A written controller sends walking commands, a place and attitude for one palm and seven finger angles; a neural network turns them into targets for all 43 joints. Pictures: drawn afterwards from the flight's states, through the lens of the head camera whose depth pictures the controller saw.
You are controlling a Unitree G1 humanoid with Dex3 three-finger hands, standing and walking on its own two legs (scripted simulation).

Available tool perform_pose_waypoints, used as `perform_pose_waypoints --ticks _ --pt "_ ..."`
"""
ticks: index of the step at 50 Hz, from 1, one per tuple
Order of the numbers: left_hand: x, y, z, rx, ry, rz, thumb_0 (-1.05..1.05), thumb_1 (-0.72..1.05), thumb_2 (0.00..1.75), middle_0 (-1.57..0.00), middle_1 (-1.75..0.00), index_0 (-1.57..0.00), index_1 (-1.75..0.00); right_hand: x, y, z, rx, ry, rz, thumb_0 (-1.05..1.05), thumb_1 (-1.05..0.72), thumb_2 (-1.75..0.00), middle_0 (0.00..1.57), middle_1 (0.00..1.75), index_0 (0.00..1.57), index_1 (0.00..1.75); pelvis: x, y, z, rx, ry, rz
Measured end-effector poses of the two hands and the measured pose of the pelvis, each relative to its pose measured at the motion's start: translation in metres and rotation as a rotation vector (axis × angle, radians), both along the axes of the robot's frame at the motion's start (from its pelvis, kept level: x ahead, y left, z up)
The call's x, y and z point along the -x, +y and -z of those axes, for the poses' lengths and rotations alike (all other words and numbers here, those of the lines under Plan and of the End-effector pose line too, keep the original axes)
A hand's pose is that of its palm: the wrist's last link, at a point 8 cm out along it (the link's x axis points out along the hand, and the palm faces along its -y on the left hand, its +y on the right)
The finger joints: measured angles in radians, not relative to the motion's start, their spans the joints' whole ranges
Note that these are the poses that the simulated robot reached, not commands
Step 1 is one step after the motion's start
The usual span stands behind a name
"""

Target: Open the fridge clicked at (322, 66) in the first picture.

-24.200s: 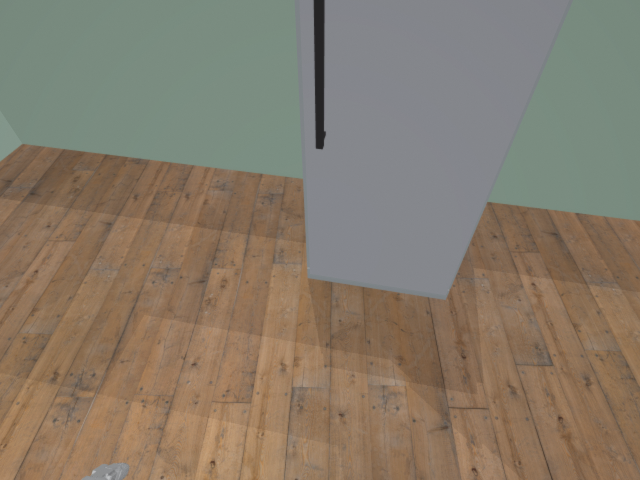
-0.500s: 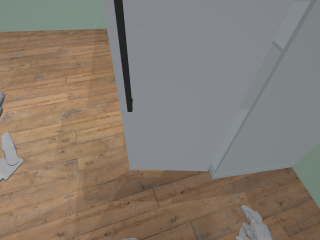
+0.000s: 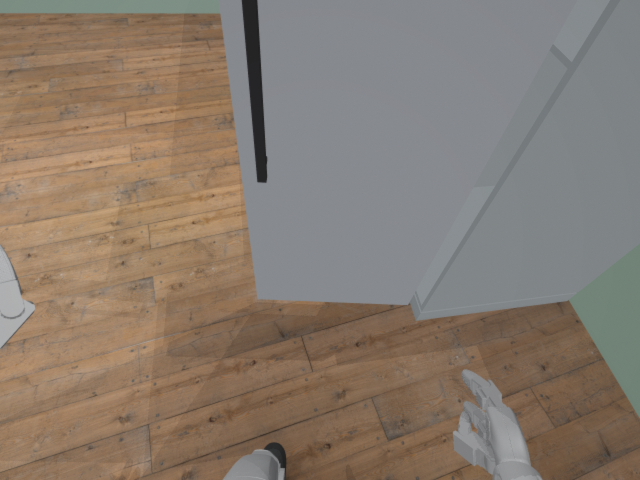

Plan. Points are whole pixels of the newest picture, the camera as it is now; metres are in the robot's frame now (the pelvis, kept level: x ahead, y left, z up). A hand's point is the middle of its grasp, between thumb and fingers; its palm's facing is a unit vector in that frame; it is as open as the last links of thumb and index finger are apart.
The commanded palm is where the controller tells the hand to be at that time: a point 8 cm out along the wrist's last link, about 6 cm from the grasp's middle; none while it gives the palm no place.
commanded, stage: step back with the hand held close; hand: left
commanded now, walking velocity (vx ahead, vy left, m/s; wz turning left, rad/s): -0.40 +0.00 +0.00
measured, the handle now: (257, 78) +0.63 +0.20 +0.13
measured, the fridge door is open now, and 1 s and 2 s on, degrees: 80 80 80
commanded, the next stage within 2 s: stop stepping back and stand still in 0.28 s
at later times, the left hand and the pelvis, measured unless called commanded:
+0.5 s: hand out of the picture +0.11 +0.32 +0.17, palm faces +0.40 -0.84 -0.37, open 7.4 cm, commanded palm +0.04 +0.35 +0.19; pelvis -0.10 +0.05 +0.01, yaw +0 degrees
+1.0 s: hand out of the picture +0.01 +0.36 +0.19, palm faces +0.36 -0.80 -0.47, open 7.4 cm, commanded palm -0.03 +0.40 +0.19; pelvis -0.19 +0.11 +0.00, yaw -4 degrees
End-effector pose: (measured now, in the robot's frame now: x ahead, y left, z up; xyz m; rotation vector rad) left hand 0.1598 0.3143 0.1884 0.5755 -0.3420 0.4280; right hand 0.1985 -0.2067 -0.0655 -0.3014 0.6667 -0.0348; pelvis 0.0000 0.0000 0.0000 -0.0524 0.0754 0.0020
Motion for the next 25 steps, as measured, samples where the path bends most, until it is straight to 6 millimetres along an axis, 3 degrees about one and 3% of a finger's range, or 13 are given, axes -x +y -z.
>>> perform_pose_waypoints --ticks 4,8,11,15,20,25 --pt "-0.005 -0.017 0.003 0.030 0.022 0.110 0.01 0.89 0.90 -0.20 -0.30 -0.21 -0.30 0.019 -0.006 -0.006 -0.011 -0.003 0.059 0.01 -0.90 -0.90 0.21 0.30 0.20 0.30 0.017 -0.001 -0.002 0.007 -0.033 0.005" --pt "0.009 -0.023 -0.001 -0.005 0.037 0.192 0.01 0.89 0.90 -0.21 -0.30 -0.22 -0.30 0.043 -0.017 -0.019 0.003 -0.056 0.123 0.01 -0.90 -0.90 0.21 0.30 0.20 0.30 0.031 0.002 0.000 0.012 -0.057 0.001" --pt "0.028 -0.013 -0.007 -0.035 0.037 0.198 0.01 0.89 0.90 -0.21 -0.30 -0.22 -0.30 0.064 -0.024 -0.025 0.034 -0.064 0.161 0.01 -0.90 -0.90 0.20 0.30 0.20 0.30 0.036 0.008 0.000 0.013 -0.065 -0.004" --pt "0.048 0.015 -0.006 -0.029 0.002 0.137 0.01 0.89 0.90 -0.21 -0.30 -0.22 -0.30 0.091 -0.026 -0.022 0.102 -0.020 0.188 0.01 -0.90 -0.90 0.20 0.30 0.20 0.30 0.037 0.026 0.001 0.022 -0.079 0.004" --pt "0.058 0.048 0.006 0.063 -0.020 0.061 0.01 0.89 0.90 -0.21 -0.30 -0.22 -0.30 0.118 -0.006 -0.019 0.112 0.021 0.173 0.01 -0.90 -0.90 0.20 0.30 0.20 0.30 0.065 0.042 -0.003 0.046 -0.090 -0.002" --pt "0.090 0.045 0.003 0.108 0.012 0.087 0.01 0.89 0.90 -0.20 -0.30 -0.21 -0.30 0.139 0.028 -0.028 0.041 -0.024 0.110 0.02 -0.90 -0.90 0.20 0.30 0.20 0.30 0.096 0.050 -0.010 0.055 -0.063 -0.003"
